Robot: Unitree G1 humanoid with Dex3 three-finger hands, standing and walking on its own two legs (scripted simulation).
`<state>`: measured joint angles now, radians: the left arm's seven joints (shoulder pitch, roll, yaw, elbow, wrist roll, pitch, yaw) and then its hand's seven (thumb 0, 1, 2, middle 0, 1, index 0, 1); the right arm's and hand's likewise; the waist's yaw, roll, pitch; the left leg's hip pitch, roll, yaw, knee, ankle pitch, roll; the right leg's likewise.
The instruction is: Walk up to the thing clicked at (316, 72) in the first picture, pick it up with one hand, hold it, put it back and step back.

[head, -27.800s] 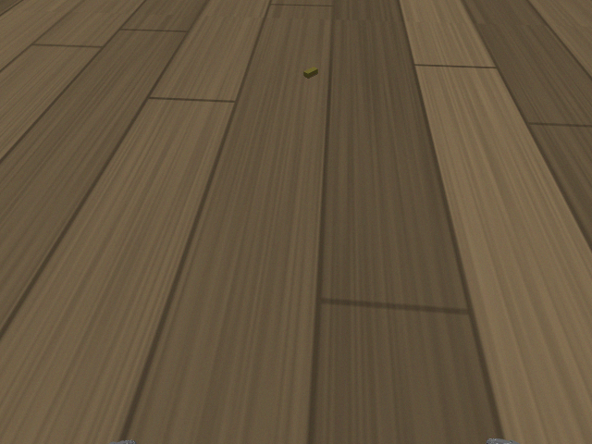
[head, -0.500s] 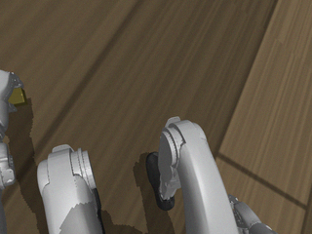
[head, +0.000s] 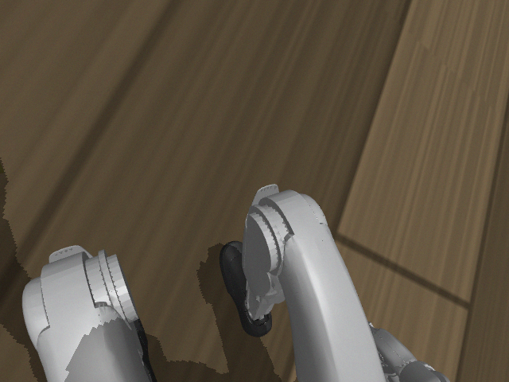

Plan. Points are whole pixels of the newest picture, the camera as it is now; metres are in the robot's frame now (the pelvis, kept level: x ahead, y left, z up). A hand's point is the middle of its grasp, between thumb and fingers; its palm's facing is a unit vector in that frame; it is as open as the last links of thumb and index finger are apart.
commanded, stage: rest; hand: left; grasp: from above
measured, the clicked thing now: out of the picture +0.45 +0.32 -0.27
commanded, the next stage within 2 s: open in 0.60 s
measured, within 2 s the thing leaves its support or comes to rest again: rests again in 0.28 s
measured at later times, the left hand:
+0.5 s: hand out of the picture +0.45 +0.29 -0.25, palm faces -0.44 -0.14 -0.89, open 7.1 cm
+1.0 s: hand out of the picture +0.45 +0.30 -0.25, palm faces -0.45 -0.17 -0.88, open 8.5 cm
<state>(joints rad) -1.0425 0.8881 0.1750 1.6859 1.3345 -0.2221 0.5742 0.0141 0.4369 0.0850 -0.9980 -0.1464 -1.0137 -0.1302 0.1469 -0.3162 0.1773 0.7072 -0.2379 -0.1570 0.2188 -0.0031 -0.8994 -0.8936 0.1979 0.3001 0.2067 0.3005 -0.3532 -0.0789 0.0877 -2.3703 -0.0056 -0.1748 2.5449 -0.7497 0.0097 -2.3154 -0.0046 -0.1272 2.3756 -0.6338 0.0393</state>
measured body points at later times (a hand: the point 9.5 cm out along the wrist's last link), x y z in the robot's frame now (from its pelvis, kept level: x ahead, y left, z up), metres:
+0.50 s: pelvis +0.00 +0.00 +0.00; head +0.28 +0.12 +0.33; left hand +0.47 +0.30 -0.20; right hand +0.05 -0.25 -0.06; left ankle +0.06 +0.12 -0.27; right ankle +0.11 -0.12 -0.27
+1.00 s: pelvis -0.01 +0.00 +0.00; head +0.27 +0.12 +0.33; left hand +0.47 +0.30 -0.20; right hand +0.02 -0.25 -0.05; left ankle +0.06 +0.12 -0.27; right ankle +0.11 -0.12 -0.27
